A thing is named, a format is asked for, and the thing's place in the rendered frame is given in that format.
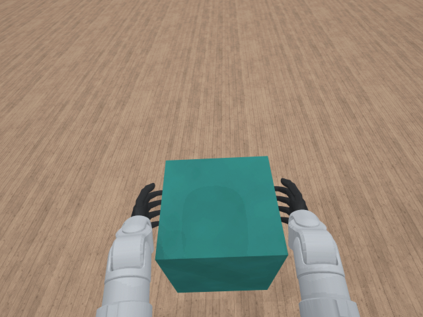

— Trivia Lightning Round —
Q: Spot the robot right hand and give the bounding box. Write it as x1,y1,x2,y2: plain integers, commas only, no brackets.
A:
274,178,308,224

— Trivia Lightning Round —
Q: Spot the carton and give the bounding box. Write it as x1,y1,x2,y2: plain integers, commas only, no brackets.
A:
155,156,288,293

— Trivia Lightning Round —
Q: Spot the robot left forearm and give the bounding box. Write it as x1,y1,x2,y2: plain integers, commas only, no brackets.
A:
96,215,154,317

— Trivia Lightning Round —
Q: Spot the robot right forearm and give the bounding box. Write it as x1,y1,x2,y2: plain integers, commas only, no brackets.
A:
288,210,360,317

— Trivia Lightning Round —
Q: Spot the robot left hand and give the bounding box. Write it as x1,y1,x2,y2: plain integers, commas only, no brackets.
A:
131,183,163,228

